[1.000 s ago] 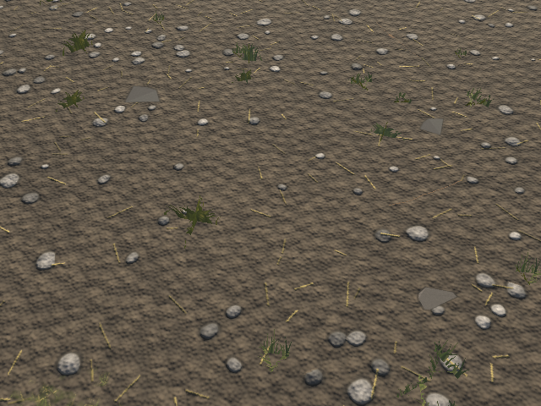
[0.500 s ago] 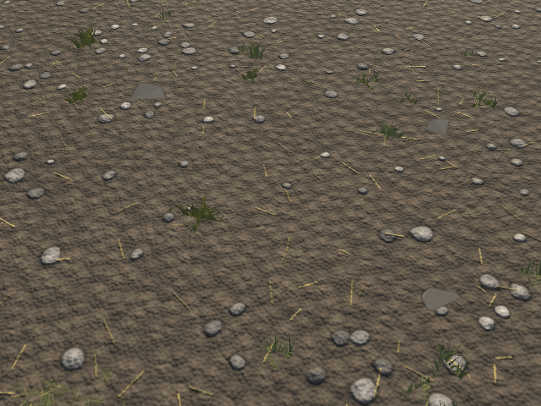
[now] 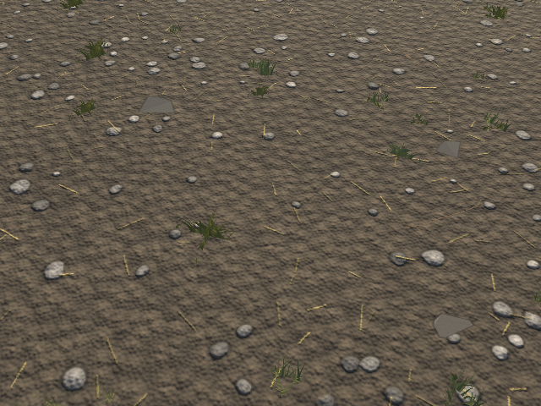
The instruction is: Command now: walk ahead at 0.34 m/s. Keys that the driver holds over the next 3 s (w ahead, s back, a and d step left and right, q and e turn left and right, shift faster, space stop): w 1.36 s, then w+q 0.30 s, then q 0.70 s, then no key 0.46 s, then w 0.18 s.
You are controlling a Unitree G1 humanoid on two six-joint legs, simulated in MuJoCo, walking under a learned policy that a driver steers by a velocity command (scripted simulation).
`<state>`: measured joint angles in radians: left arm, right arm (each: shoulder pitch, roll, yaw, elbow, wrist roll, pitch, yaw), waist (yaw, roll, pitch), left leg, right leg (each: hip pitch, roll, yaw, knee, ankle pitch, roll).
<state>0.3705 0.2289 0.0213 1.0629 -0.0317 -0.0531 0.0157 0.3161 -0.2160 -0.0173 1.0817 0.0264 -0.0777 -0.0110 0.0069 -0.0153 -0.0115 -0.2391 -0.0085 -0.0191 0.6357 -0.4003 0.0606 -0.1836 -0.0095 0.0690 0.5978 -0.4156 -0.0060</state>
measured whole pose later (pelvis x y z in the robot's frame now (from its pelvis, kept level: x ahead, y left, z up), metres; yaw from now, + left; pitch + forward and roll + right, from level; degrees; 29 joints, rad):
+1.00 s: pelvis +0.52 +0.01 +0.00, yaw +0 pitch +2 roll -1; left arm 0.39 0.27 0.05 1.01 -0.01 -0.06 0.01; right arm 0.04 -0.24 -0.04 0.81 0.01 -0.11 0.03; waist 0.05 -0.01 0.03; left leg -0.50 0.02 0.05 0.56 -0.10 0.06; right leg -0.06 -0.01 0.00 0.66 -0.45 -0.01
